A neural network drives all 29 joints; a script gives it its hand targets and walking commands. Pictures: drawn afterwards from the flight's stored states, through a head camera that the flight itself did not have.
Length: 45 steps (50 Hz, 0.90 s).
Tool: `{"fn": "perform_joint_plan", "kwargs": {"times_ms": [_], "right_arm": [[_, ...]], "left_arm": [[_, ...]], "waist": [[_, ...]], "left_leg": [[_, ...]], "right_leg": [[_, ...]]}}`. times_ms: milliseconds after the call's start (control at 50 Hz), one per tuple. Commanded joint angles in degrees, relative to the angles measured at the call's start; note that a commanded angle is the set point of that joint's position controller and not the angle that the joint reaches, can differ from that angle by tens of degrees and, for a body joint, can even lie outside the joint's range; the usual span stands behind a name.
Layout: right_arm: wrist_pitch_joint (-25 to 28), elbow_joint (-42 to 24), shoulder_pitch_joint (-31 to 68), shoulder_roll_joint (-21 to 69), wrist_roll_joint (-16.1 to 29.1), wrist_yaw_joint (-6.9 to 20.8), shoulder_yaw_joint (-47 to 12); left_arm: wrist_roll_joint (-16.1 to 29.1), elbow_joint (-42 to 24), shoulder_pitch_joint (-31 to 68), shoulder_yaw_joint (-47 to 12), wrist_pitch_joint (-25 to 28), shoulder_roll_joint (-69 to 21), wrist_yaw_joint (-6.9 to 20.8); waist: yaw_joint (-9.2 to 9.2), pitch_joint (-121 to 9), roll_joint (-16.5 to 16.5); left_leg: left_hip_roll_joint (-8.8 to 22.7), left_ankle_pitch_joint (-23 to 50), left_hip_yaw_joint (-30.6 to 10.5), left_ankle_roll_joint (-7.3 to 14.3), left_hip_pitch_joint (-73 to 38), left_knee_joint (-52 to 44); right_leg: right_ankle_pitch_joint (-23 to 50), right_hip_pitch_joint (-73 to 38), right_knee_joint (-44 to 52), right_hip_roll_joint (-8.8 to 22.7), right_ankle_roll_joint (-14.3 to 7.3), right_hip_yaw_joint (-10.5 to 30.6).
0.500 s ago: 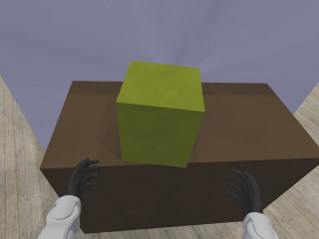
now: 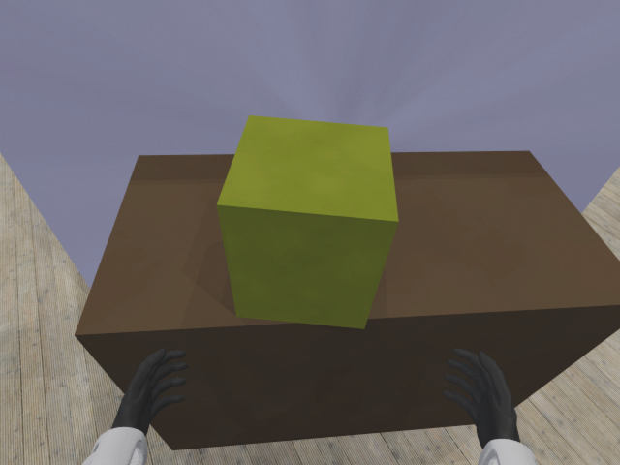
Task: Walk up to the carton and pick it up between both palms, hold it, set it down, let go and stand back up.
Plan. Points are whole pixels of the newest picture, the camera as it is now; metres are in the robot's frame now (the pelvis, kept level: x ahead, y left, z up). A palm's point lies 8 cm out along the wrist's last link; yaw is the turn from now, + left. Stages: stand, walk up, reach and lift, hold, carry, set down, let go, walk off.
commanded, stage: set down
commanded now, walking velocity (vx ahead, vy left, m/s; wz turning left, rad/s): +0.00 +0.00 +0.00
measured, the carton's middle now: (308, 226) +0.47 +0.01 +0.04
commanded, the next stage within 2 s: let go in 0.82 s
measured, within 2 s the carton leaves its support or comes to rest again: neither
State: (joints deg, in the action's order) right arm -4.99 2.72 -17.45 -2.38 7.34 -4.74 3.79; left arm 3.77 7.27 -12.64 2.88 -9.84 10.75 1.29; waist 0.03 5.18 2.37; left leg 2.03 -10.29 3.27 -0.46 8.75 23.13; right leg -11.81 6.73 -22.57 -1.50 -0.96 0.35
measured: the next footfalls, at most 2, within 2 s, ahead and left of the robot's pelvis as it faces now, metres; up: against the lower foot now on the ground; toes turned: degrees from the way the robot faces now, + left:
none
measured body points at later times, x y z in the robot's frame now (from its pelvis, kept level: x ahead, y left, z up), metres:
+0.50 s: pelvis +0.01 +0.00 +0.00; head +0.02 +0.02 +0.45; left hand +0.20 +0.22 -0.05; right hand +0.19 -0.21 -0.04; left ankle +0.03 +0.12 -0.74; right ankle +0.01 -0.11 -0.74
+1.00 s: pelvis +0.01 +0.00 +0.00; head +0.03 +0.01 +0.45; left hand +0.18 +0.23 -0.09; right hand +0.18 -0.20 -0.07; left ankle +0.03 +0.12 -0.74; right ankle +0.01 -0.11 -0.74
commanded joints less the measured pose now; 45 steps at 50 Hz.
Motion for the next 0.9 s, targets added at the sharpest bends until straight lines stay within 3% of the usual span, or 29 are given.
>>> {"fn": "perform_joint_plan", "kwargs": {"times_ms": [0,100,300,560,880], "right_arm": [[2.19,0.97,1.24,-8.43,-3.37,1.01,-2.49],[2.90,1.82,2.54,-9.03,-3.95,1.54,-1.56],[4.56,7.27,4.86,-10.41,-5.00,2.80,-0.95],[8.60,14.10,5.07,-12.22,-6.42,3.90,-0.59],[11.99,25.31,10.11,-13.61,-8.34,5.59,-0.18]], "left_arm": [[0.55,-0.53,2.31,0.32,1.43,8.32,0.70],[0.52,-1.15,3.22,0.22,2.25,8.91,-0.02],[-1.01,4.22,3.77,0.17,1.39,8.03,-0.88],[-3.15,8.26,2.14,-0.03,2.12,7.31,-1.00],[-4.46,15.20,5.26,0.03,2.95,7.23,-1.69]], "waist": [[-3.24,-3.72,-5.59],[-3.06,-4.41,-6.06],[-2.97,-3.85,-6.80],[-2.16,-5.58,-6.72],[-1.78,-5.49,-6.12]], "left_leg": [[-2.14,1.88,1.50,-0.63,-9.82,-6.21],[-2.02,1.52,1.67,-0.84,-8.99,-6.01],[-1.90,1.13,2.09,-1.05,-8.13,-5.99],[-1.96,6.89,1.93,-1.43,-9.84,-4.43],[-1.68,3.14,1.86,-1.27,-8.81,-4.21]], "right_leg": [[-2.62,4.82,8.82,0.78,-1.18,0.50],[-2.73,4.82,8.10,0.73,-1.39,0.23],[-3.26,4.80,7.17,0.50,-1.58,-0.59],[2.10,3.87,6.25,-0.07,-1.31,-1.60],[-0.87,5.57,5.58,-0.02,-1.41,-2.46]]}}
